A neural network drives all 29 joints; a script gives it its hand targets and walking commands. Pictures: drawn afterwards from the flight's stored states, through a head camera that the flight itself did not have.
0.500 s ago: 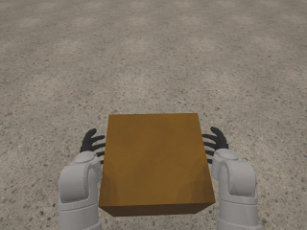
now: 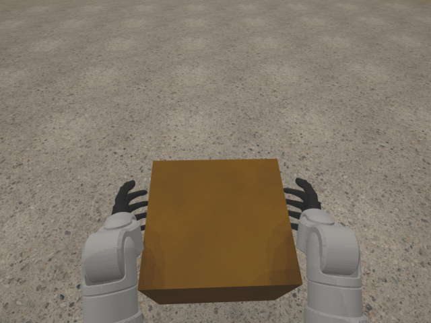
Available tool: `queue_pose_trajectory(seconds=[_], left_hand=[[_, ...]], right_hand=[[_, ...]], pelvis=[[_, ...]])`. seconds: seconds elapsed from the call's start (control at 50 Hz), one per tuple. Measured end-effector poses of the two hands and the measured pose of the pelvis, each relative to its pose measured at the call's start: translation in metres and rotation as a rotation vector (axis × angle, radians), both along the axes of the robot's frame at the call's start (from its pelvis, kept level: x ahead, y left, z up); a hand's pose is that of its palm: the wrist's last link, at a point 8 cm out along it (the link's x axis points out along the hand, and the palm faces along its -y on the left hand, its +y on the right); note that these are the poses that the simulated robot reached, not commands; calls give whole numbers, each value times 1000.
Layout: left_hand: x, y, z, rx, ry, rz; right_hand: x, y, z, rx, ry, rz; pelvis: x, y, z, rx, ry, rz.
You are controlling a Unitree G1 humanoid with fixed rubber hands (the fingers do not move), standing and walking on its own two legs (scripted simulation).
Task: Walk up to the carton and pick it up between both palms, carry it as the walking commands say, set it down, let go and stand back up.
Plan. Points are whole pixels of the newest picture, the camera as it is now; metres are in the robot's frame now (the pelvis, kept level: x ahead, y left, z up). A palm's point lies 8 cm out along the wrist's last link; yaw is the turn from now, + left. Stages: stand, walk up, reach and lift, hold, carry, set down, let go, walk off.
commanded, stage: carry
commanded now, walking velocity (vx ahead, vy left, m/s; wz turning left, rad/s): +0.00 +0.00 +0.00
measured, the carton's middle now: (216, 233) +0.31 +0.00 +0.02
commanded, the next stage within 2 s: hold in 0.82 s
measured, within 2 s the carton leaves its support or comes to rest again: neither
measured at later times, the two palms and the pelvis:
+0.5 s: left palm (113, 246) +0.24 +0.17 +0.10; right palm (307, 240) +0.24 -0.14 +0.10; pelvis -0.03 +0.01 +0.00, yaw +0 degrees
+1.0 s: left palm (127, 261) +0.24 +0.17 +0.03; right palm (303, 266) +0.23 -0.15 +0.02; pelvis -0.04 +0.01 +0.00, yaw -1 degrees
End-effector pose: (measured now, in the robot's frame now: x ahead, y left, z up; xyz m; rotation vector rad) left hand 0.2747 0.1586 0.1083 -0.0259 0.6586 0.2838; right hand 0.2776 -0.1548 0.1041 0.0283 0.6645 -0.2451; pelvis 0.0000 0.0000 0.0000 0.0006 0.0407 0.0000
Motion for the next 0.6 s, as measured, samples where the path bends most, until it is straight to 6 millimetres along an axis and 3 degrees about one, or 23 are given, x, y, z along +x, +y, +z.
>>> queue_pose_trajectory(seconds=[0.28,0.6], left_hand=[[-32,9,-5,-14,24,7],[-35,11,-12,-16,45,2]], right_hand=[[-31,8,-3,-7,25,8],[-34,11,-9,-10,48,8]], pelvis=[[-27,6,0,-8,-38,0],[-32,8,0,-10,-37,0]])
